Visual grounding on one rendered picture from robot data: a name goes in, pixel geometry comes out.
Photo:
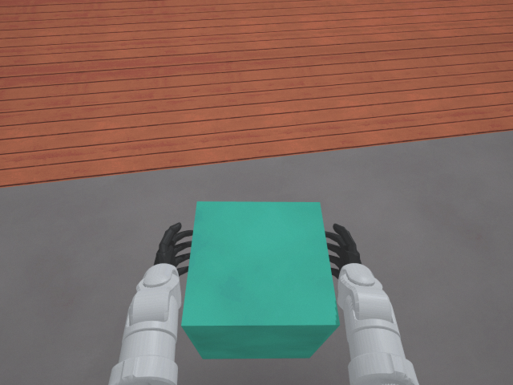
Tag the robot left hand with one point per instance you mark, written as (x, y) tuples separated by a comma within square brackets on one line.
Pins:
[(168, 249)]

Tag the left robot forearm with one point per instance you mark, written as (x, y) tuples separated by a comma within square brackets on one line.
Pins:
[(147, 355)]

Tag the robot right hand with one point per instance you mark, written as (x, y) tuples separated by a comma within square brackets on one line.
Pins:
[(347, 251)]

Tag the carton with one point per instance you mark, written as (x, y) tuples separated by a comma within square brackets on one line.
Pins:
[(259, 281)]

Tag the right robot forearm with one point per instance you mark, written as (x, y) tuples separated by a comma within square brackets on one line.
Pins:
[(375, 347)]

